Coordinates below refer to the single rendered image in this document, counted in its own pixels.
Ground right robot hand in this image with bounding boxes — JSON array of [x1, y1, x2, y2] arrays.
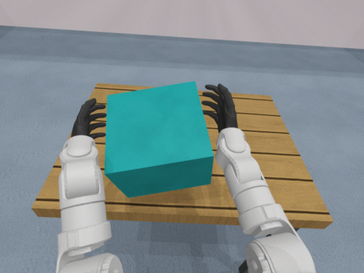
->
[[202, 84, 238, 133]]

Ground left robot hand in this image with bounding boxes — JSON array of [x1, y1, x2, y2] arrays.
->
[[71, 98, 106, 139]]

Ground robot left forearm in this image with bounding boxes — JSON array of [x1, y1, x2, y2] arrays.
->
[[56, 135, 111, 273]]

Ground carton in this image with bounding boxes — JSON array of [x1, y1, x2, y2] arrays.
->
[[104, 81, 214, 198]]

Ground robot right forearm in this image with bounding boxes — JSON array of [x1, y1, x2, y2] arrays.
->
[[215, 127, 316, 271]]

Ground robot left upper arm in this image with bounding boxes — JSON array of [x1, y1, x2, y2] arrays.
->
[[60, 253, 123, 273]]

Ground table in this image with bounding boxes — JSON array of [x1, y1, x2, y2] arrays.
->
[[31, 83, 333, 273]]

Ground robot right upper arm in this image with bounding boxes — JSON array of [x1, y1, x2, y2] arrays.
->
[[246, 232, 316, 273]]

